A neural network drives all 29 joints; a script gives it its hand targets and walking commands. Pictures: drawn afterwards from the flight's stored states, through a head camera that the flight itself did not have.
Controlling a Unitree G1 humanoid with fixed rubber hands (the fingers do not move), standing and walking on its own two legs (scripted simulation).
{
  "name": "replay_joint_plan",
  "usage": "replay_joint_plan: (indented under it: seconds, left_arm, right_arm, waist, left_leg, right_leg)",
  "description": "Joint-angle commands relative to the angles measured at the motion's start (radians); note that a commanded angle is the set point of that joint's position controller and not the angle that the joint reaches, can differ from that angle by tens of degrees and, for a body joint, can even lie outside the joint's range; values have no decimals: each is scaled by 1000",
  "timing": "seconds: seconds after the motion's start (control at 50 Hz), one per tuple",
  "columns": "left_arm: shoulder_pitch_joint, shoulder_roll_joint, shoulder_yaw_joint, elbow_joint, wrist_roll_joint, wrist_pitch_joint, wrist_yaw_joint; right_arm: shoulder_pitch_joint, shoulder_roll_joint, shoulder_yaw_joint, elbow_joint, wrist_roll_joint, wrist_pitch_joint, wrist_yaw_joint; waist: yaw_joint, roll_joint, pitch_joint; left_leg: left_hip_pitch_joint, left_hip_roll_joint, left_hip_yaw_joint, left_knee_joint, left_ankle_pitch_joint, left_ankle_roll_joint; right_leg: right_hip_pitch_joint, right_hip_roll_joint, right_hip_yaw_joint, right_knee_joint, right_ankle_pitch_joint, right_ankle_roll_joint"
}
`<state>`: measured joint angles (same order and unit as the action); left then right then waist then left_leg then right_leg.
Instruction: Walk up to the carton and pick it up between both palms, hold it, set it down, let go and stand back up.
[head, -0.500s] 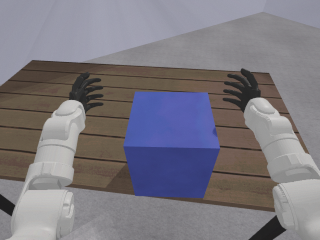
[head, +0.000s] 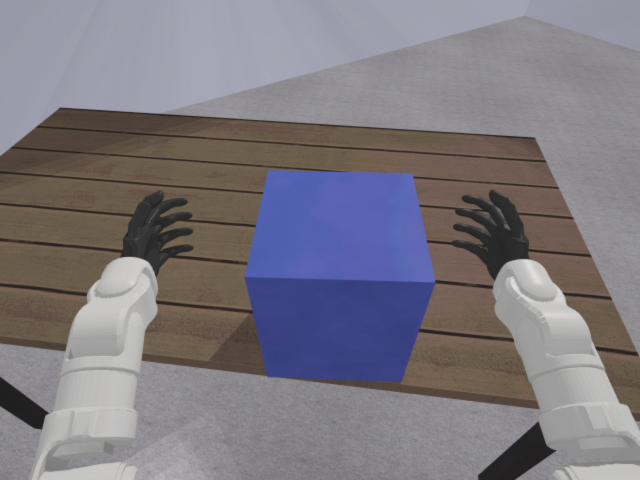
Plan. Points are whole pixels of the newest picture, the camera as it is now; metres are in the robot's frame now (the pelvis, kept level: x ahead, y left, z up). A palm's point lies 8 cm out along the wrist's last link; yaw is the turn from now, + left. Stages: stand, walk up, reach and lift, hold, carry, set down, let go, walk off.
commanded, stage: set down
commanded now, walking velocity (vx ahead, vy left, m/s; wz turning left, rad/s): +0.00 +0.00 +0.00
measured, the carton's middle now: (336, 279) +0.41 +0.00 +0.02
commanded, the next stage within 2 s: none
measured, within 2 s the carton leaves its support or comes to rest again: neither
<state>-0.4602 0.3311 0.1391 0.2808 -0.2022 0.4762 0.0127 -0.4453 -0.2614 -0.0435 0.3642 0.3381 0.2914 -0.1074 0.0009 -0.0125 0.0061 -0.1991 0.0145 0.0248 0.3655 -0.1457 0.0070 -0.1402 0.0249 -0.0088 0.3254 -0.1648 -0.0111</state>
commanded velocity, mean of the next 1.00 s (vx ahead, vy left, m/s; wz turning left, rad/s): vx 0.00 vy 0.00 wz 0.00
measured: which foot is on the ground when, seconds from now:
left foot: down 0.00-1.00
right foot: down 0.00-1.00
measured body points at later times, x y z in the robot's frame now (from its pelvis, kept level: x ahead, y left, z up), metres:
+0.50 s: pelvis +0.01 +0.00 +0.00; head +0.00 +0.01 +0.45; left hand +0.30 +0.24 +0.07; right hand +0.31 -0.20 +0.06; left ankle +0.03 +0.11 -0.75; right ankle +0.01 -0.11 -0.75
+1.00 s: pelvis +0.04 +0.01 +0.00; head +0.03 +0.02 +0.45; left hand +0.25 +0.24 +0.01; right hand +0.25 -0.19 +0.01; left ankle +0.03 +0.11 -0.75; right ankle +0.01 -0.11 -0.75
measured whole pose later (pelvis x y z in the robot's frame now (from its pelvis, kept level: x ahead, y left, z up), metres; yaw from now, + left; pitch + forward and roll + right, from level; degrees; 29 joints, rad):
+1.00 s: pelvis +0.04 +0.01 +0.00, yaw -1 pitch -2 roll +0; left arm 0.26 0.27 -0.02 0.20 -0.20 -0.16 0.01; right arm 0.31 -0.15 0.02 0.17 0.19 -0.13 -0.05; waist 0.05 -0.02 0.02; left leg -0.10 0.00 0.04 0.33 -0.19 0.01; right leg -0.05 0.01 0.01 0.30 -0.21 -0.01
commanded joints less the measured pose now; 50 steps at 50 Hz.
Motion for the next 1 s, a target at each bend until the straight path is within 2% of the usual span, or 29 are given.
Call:
replay_joint_plan:
  seconds: [0.0,0.04,0.06,0.1,0.12,0.14,0.16,0.18,0.2,0.24,0.3,0.32,0.36,0.4,0.42,0.46,0.48,0.5,0.52,0.54,0.6,0.64,0.7,0.8,0.86,0.92,0.94,0.96,0.98]
  left_arm:
    - [-243,114,53,-103,20,-43,-13]
    - [-210,82,31,-73,23,-58,-16]
    - [-188,72,22,-68,21,-73,-16]
    - [-158,62,14,-126,25,-102,-11]
    - [-153,60,7,-151,19,-113,-9]
    - [-205,84,1,-189,8,-126,0]
    - [-135,73,0,-206,7,-132,6]
    - [-147,80,-4,-260,0,-141,10]
    - [-81,67,-3,-268,2,-148,15]
    - [-54,85,2,-323,-5,-168,16]
    - [84,68,7,-325,6,-198,12]
    - [73,69,3,-324,1,-208,5]
    - [145,56,-2,-297,2,-233,-7]
    - [229,33,-2,-263,10,-256,-18]
    - [221,48,0,-285,10,-276,-20]
    - [253,31,-22,-232,9,-314,-21]
    - [251,35,-27,-230,8,-336,-21]
    - [272,30,-34,-252,14,-358,-17]
    - [306,19,-46,-268,7,-376,-11]
    - [343,15,-50,-289,0,-400,-7]
    - [396,25,-72,-309,1,-462,5]
    - [453,31,-80,-323,-5,-501,8]
    - [521,32,-85,-252,1,-535,-6]
    - [553,41,-93,-246,-2,-600,-13]
    - [590,37,-112,-239,-4,-656,-2]
    - [668,22,-133,-208,4,-696,-2]
    - [688,25,-135,-213,3,-706,-2]
    - [732,9,-141,-188,7,-711,-5]
    - [750,3,-136,-191,18,-715,-6]
  right_arm:
    - [-221,-89,-4,-102,-6,-7,7]
    - [-196,-77,5,-84,-9,-14,14]
    - [-158,-64,7,-78,-15,-24,17]
    - [-114,-49,-9,-134,-33,-50,15]
    - [-111,-59,-29,-152,-43,-63,16]
    - [-148,-82,-49,-192,-61,-76,14]
    - [-79,-71,-44,-213,-60,-85,16]
    - [-88,-89,-71,-257,-80,-102,12]
    - [-51,-77,-68,-280,-80,-112,13]
    - [-13,-87,-81,-341,-97,-137,8]
    - [105,-53,-62,-358,-103,-157,6]
    - [108,-59,-64,-347,-105,-161,4]
    - [175,-37,-35,-330,-103,-170,10]
    - [255,-16,-8,-301,-98,-180,18]
    - [258,-5,-4,-312,-103,-190,21]
    - [292,12,12,-300,-92,-203,34]
    - [293,9,5,-293,-98,-213,39]
    - [319,25,14,-318,-100,-229,44]
    - [364,10,-3,-332,-102,-247,48]
    - [387,9,1,-364,-105,-271,49]
    - [437,7,-26,-405,-115,-323,46]
    - [495,0,-24,-428,-123,-353,44]
    - [564,22,-5,-399,-132,-370,40]
    - [633,41,24,-381,-146,-398,50]
    - [663,42,32,-362,-156,-436,62]
    - [716,39,40,-332,-146,-479,66]
    - [730,31,40,-311,-145,-495,67]
    - [764,27,46,-291,-151,-507,66]
    - [766,30,41,-278,-148,-523,66]
  waist:
    - [28,16,-263]
    - [27,31,-231]
    - [36,39,-224]
    - [32,60,-237]
    - [20,72,-250]
    - [16,78,-262]
    - [19,72,-263]
    - [6,85,-288]
    - [10,69,-285]
    - [-5,57,-297]
    - [11,47,-267]
    - [-1,39,-243]
    - [17,16,-196]
    - [19,2,-173]
    - [34,5,-163]
    - [38,8,-118]
    - [50,13,-106]
    - [60,33,-113]
    - [46,35,-130]
    - [51,39,-142]
    - [33,72,-168]
    - [35,64,-163]
    - [30,39,-87]
    - [42,14,-43]
    - [55,28,-59]
    - [50,34,-52]
    - [47,55,-65]
    - [43,39,-55]
    - [36,46,-49]
  left_leg:
    - [236,-17,-9,-37,146,-3]
    - [221,-16,-12,-49,117,-4]
    - [221,-17,-8,-51,109,-7]
    - [227,-13,-15,-50,115,-15]
    - [230,-21,-15,-51,118,-22]
    - [223,-18,-15,-41,105,-30]
    - [235,-19,-16,-43,119,-29]
    - [246,-23,-19,-36,125,-39]
    - [245,-21,-18,-27,168,-38]
    - [250,-26,-12,-18,202,-41]
    - [253,-26,-15,-19,232,-38]
    - [250,-26,-13,-16,222,-35]
    - [237,-24,-17,-27,211,-28]
    - [240,-22,-22,-47,198,-23]
    - [236,-22,-21,-49,190,-20]
    - [226,-22,-21,-59,159,-16]
    - [216,-20,-21,-62,153,-15]
    - [218,-19,-19,-63,149,-18]
    - [243,-18,-23,-55,175,-26]
    - [250,-20,-20,-54,193,-29]
    - [266,-21,-20,-39,241,-39]
    - [269,-22,-18,-35,256,-47]
    - [238,-25,-17,-38,221,-36]
    - [225,-17,-24,-48,202,-30]
    - [243,-9,-29,-40,225,-32]
    - [248,-9,-31,-32,272,-38]
    - [263,-5,-35,-26,300,-41]
    - [271,-4,-34,-24,321,-42]
    - [293,-4,-37,-19,357,-47]
  right_leg:
    - [-22,-8,25,-73,32,24]
    - [-45,-7,21,-77,-22,15]
    - [-48,-9,22,-80,-50,12]
    - [-51,-5,19,-79,-54,2]
    - [-63,1,15,-78,-60,-1]
    - [-70,3,15,-72,-74,-6]
    - [-53,8,6,-75,-50,-3]
    - [-65,10,4,-74,-40,-4]
    - [-57,12,-1,-74,-8,-2]
    - [-47,14,-4,-77,40,0]
    - [-39,14,5,-80,72,6]
    - [-39,9,9,-82,64,5]
    - [-25,-1,21,-90,58,9]
    - [-17,-8,28,-99,56,13]
    - [-23,-6,28,-99,34,12]
    - [-35,-16,40,-113,-13,7]
    - [-43,-21,45,-114,-33,6]
    - [-47,-19,45,-110,-50,1]
    - [-43,-19,39,-111,-38,-9]
    - [-48,-13,33,-114,-23,-9]
    - [-55,-18,35,-115,7,-17]
    - [-48,-9,28,-114,27,-18]
    - [-44,-20,47,-121,28,-9]
    - [-46,-29,56,-111,5,-8]
    - [-60,-29,53,-108,18,-13]
    - [-59,-34,61,-110,50,-19]
    - [-54,-36,61,-102,66,-23]
    - [-54,-29,50,-108,77,-24]
    - [-52,-24,48,-110,88,-22]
